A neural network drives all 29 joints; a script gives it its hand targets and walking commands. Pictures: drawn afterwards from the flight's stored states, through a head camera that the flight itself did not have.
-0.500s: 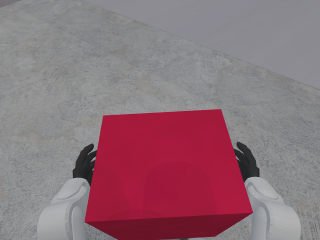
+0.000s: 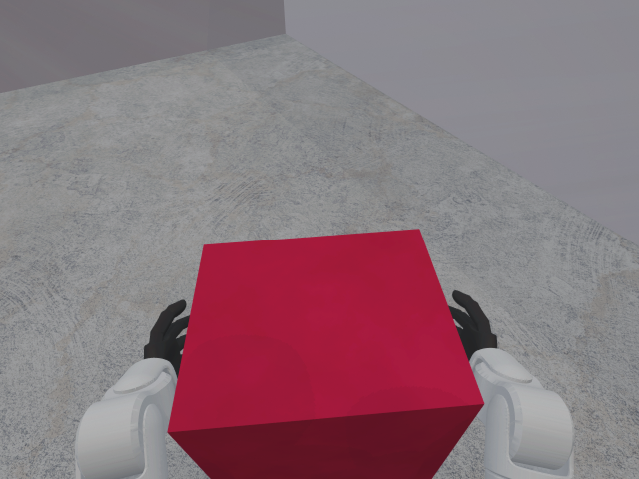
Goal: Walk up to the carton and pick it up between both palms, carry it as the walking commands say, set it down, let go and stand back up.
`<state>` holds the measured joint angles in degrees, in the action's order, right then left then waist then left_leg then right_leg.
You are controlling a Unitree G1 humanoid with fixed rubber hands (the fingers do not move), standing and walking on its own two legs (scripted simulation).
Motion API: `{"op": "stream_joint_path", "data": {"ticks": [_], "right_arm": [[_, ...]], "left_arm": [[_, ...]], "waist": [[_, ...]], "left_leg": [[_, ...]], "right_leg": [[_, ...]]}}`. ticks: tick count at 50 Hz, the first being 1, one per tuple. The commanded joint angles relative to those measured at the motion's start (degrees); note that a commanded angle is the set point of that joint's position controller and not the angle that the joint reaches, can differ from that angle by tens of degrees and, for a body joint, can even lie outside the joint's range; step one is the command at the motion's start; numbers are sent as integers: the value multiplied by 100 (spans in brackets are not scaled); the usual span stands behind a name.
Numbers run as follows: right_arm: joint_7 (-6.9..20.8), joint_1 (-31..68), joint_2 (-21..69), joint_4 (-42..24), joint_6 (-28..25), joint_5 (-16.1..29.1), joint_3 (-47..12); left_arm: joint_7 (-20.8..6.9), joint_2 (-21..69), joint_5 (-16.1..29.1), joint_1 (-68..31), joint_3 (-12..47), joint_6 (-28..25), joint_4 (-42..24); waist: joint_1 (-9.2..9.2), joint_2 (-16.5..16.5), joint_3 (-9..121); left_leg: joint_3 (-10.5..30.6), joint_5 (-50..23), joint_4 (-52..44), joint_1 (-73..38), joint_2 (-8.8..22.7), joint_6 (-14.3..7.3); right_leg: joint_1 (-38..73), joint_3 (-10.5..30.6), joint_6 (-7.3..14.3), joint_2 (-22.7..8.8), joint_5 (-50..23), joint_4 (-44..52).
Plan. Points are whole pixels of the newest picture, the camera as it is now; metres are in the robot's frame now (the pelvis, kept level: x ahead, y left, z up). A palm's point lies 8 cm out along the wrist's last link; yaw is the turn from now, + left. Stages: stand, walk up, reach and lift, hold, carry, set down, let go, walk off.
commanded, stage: carry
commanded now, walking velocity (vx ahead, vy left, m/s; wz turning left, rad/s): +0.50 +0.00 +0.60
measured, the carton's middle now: (322, 376) +0.27 +0.00 +0.01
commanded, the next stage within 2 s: none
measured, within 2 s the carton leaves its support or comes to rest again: neither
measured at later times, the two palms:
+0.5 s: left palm (131, 209) +0.47 +0.26 +0.12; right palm (346, 150) +0.61 -0.05 +0.12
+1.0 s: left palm (67, 149) +0.69 +0.47 +0.08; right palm (235, 100) +0.87 +0.17 +0.08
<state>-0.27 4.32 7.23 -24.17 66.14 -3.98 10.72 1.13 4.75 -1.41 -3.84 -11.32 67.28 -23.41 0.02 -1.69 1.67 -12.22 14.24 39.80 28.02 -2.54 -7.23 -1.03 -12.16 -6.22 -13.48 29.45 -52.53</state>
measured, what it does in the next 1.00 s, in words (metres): walks ahead, turning left: right foot, then left foot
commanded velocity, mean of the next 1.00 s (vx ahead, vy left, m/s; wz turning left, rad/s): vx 0.50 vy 0.00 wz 0.60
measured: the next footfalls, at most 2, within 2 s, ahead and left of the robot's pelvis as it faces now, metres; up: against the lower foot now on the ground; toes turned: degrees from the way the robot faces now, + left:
right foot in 0.30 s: +0.34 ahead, -0.10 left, +0.00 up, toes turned +5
left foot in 0.74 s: +0.54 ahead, +0.24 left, +0.00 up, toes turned +38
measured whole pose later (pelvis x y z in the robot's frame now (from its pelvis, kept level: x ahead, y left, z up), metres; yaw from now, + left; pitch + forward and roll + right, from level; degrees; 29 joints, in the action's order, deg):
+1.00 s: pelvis +0.56 +0.18 +0.03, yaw +35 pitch +4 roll +0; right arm -0.6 3.8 7.3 -26.6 64.3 -2.4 12.5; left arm 1.1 7.4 -1.4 -5.0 -12.1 64.3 -23.4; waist -2.5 0.8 -4.6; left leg -5.1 15.7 26.4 14.6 -4.4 -6.8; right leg -29.6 -3.1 -4.7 -6.6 25.0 -48.4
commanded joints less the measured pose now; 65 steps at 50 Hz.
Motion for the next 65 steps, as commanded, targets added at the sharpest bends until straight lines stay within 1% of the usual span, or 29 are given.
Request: {"op": "stream_joint_path", "data": {"ticks": [1,4,9,12,14,15,16,17,18,19,22,30,35,36,37,38,39,40,42,44,48,52,55,56,57,58,59,62,65], "right_arm": [[1006,2656,4376,-836,74,2040,-4862],[1099,3089,4631,-1172,-56,2369,-4805],[1254,2400,4602,-1088,-171,2422,-4977],[1239,2114,4371,-1139,-197,2256,-4931],[1207,1972,4184,-1105,-180,2116,-4864],[1189,1886,4110,-1040,-157,2039,-4839],[1175,1898,4058,-1010,-127,2002,-4823],[1171,1885,4019,-909,-90,1974,-4828],[1195,2119,3936,-809,-54,2061,-4905],[1190,2322,3914,-831,-24,2147,-4908],[1145,2145,3977,-574,-43,1993,-4721],[982,2096,4009,-319,63,1697,-4488],[1007,2446,4018,-428,154,1859,-4614],[1028,2274,4010,-314,169,1864,-4613],[1060,2120,4006,-175,181,1827,-4581],[1077,2208,3926,-85,168,1783,-4597],[1078,2270,4062,-216,137,1886,-4771],[1074,2293,4257,-354,79,1951,-4886],[1121,2900,4433,-717,54,2134,-4778],[1151,3137,4627,-927,-44,2328,-4721],[1256,2497,4651,-821,-131,2342,-4802],[1297,2072,4423,-921,-174,2198,-4816],[1252,2019,4128,-1023,-154,2051,-4754],[1223,1950,4054,-993,-135,1985,-4741],[1202,1925,4022,-958,-106,1975,-4732],[1184,1916,3988,-838,-68,1971,-4756],[1189,2005,3890,-667,-58,2043,-4729],[1185,1953,3823,-445,-5,2043,-4579],[1126,2123,3954,-261,18,1929,-4428]], "left_arm": [[-1350,4359,2015,-2882,4825,-41,-894],[-1256,4897,1945,-2657,4563,-208,-672],[-1016,4813,1453,-2162,4326,-493,-813],[-942,4664,1466,-2240,4517,-537,-1170],[-954,4597,1470,-2088,4606,-480,-1136],[-967,4531,1465,-2000,4624,-442,-1080],[-989,4399,1462,-1956,4622,-406,-1039],[-1011,4255,1478,-2040,4618,-348,-941],[-1020,4192,1491,-2131,4606,-332,-915],[-1051,4252,1559,-2264,4643,-338,-916],[-1149,4369,1862,-2478,4852,-216,-918],[-1316,4234,2016,-2710,4739,-12,-845],[-1314,4186,1913,-2723,4677,66,-842],[-1309,4133,1866,-2678,4672,94,-820],[-1306,4004,1832,-2820,4652,122,-815],[-1321,3995,1745,-2671,4624,130,-668],[-1339,3938,1869,-2908,4655,73,-769],[-1334,4036,1907,-3005,4706,49,-935],[-1301,4578,1917,-2853,4574,-62,-605],[-1264,4918,1941,-2710,4479,-137,-528],[-1103,4909,1633,-2281,4386,-340,-664],[-975,4742,1600,-2349,4678,-455,-1233],[-978,4667,1614,-2145,4802,-376,-1195],[-1002,4608,1624,-2059,4826,-341,-1134],[-1029,4448,1616,-1996,4804,-311,-1081],[-1055,4267,1617,-2090,4754,-263,-920],[-1060,4119,1608,-2160,4690,-233,-829],[-1129,4325,1717,-2278,4865,-182,-659],[-1200,4443,1902,-2716,4873,-135,-636]], "waist": [[-147,365,2205],[-104,346,2215],[-85,543,2301],[-67,1106,2234],[68,919,2343],[157,572,2611],[270,-366,2846],[172,-1259,2635],[181,-932,2418],[173,-775,2401],[155,-192,1647],[128,-912,952],[49,-954,1093],[-95,-710,1426],[-307,15,1784],[-72,1770,1842],[-113,1584,2197],[-151,901,2214],[-107,-44,2172],[-104,244,2100],[-75,598,2215],[-84,1101,2070],[89,872,2191],[189,504,2478],[262,-475,2809],[130,-1287,2665],[91,-932,2498],[103,-524,1948],[24,-877,2018]], "left_leg": [[4239,-4011,-1683,-4565,2038,-1436],[3030,-3492,-1913,-3404,1511,-658],[2554,-3998,-1815,-3455,1454,-679],[2401,-3517,-1715,-3138,1254,-442],[1836,-3047,-1186,-2627,889,-86],[1450,-2863,-370,-1789,586,163],[1072,-1567,843,-479,221,378],[922,1411,1899,890,-145,523],[1297,1743,2484,1180,165,489],[1446,1534,2625,1266,394,500],[1342,937,1531,1445,844,548],[78,-466,-281,395,453,336],[-539,-867,-873,-1012,-145,98],[-451,-747,-1086,-1873,-266,-117],[1128,-756,-1252,-3083,478,-663],[4152,-2329,-1779,-4097,1931,-1420],[4789,-3594,-1720,-4908,2176,-1925],[4494,-4292,-1615,-4922,2090,-1807],[3572,-3745,-1645,-4181,1879,-1149],[2839,-3477,-1853,-3348,1620,-788],[2510,-3929,-1880,-3410,1677,-838],[2112,-3786,-1789,-3067,1338,-489],[1384,-3302,-1042,-2350,836,-68],[980,-3275,-95,-1592,551,204],[734,-1966,1141,-466,244,486],[756,1356,2148,676,-192,628],[1193,1901,2492,898,31,532],[1568,1607,654,646,820,501],[1030,537,-1153,-856,535,596]], "right_leg": [[-4028,1192,253,687,186,-3210],[-3090,1269,357,606,-259,-1066],[-2377,683,227,1083,-827,1457],[-1808,431,288,1260,-1744,2385],[-712,271,439,1201,-2650,3353],[537,650,660,797,-2789,3476],[1778,1896,1060,-395,-2811,3663],[2582,3292,1504,-1466,-4021,3804],[2491,3403,1737,-1497,-4681,3676],[2249,3203,1884,-1554,-4652,3529],[1781,1807,1416,-1204,-3903,4031],[1011,-337,757,-657,-5079,3984],[639,-874,431,-401,-7129,2269],[192,-932,295,-228,-6842,1124],[-1196,-659,81,8,-5263,-546],[-2915,-240,-54,985,-696,-2107],[-3666,735,65,1126,480,-2969],[-3996,1007,42,805,552,-3084],[-3950,1329,248,490,45,-2317],[-3275,1218,204,455,-82,-1022],[-2671,744,136,768,-598,904],[-2054,308,214,1104,-1964,2026],[-648,33,377,1136,-2774,3125],[576,351,628,778,-3055,3366],[1761,1608,1080,-348,-3973,3475],[2510,2857,1586,-1226,-5967,3455],[2478,2926,1742,-1213,-7163,3222],[1278,1925,1567,-1104,-6175,3394],[313,667,1042,-337,-4906,3228]]}}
